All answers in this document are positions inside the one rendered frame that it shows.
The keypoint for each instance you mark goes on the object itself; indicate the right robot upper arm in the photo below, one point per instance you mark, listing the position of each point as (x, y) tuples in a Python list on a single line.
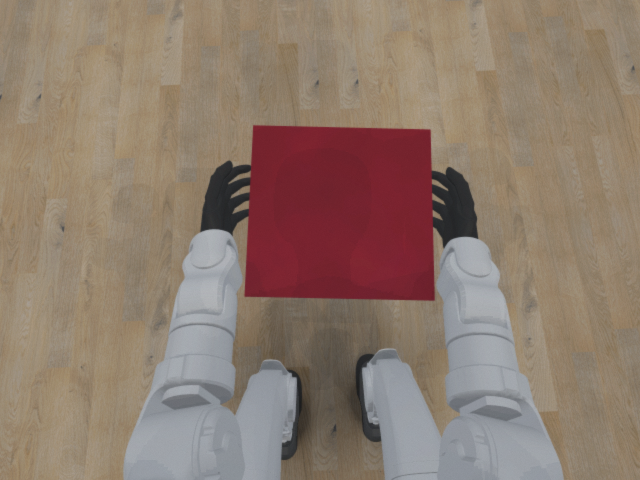
[(476, 447)]

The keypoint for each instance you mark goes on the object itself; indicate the left robot upper arm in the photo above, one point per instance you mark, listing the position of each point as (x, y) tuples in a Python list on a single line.
[(195, 443)]

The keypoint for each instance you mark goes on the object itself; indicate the right robot shin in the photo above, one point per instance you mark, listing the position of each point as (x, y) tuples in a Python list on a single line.
[(383, 354)]

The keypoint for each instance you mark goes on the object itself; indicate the carton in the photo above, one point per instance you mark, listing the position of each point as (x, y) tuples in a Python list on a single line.
[(340, 213)]

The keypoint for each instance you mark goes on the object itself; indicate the robot left hand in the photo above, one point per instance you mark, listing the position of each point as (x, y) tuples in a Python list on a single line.
[(218, 207)]

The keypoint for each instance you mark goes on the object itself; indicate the robot right forearm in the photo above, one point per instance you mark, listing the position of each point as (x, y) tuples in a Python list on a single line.
[(483, 376)]

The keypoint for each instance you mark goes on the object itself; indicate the robot left thigh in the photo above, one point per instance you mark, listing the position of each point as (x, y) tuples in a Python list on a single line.
[(268, 404)]

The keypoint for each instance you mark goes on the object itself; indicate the robot left forearm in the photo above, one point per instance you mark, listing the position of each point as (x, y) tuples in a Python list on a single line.
[(197, 367)]

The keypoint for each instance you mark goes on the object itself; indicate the robot right hand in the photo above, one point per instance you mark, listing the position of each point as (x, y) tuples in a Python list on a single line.
[(458, 216)]

